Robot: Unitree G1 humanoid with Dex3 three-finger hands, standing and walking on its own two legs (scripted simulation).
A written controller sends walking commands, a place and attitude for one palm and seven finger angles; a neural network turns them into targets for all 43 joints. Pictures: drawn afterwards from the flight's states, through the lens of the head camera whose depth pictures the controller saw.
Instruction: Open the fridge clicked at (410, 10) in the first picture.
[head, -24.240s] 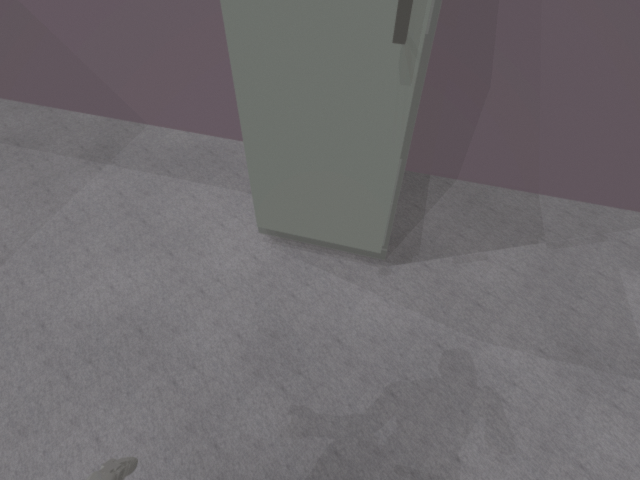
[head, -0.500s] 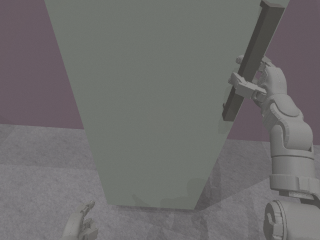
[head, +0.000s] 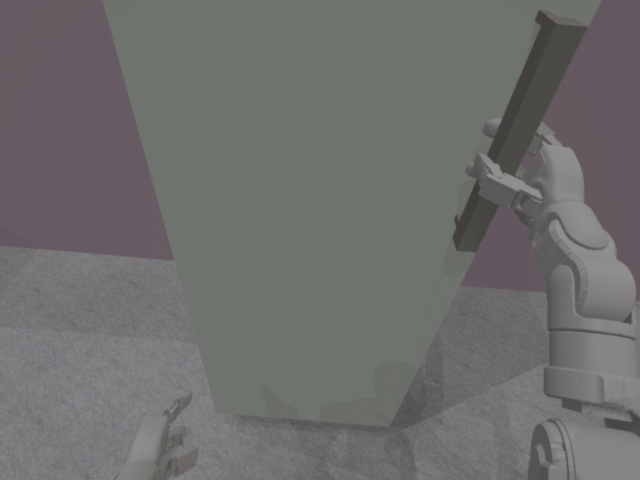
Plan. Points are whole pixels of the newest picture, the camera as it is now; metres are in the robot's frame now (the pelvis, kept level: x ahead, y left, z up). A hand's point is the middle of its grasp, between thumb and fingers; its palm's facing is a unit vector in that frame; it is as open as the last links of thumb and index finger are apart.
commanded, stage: grip the handle and tug to test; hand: right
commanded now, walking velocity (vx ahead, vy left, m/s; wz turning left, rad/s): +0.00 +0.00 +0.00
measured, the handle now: (498, 147) +0.44 -0.18 +0.25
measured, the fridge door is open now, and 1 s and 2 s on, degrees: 0 13 28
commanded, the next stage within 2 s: pull the door a little, standing still in 0.24 s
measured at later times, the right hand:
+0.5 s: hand (492, 185) +0.37 -0.16 +0.24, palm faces +0.03 +1.00 -0.02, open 6.6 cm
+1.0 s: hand (497, 245) +0.29 -0.14 +0.23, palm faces +0.12 +0.96 -0.25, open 8.0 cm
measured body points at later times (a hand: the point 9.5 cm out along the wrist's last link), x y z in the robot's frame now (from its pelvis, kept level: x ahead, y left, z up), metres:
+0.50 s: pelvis +0.03 +0.00 +0.00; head +0.01 +0.02 +0.45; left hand +0.24 +0.22 -0.08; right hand +0.37 -0.21 +0.24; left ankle -0.03 +0.11 -0.75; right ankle -0.03 -0.11 -0.75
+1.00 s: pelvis +0.04 +0.01 +0.00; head +0.04 +0.03 +0.45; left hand +0.26 +0.22 -0.08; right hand +0.28 -0.19 +0.24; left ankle -0.03 +0.11 -0.74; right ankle -0.02 -0.12 -0.74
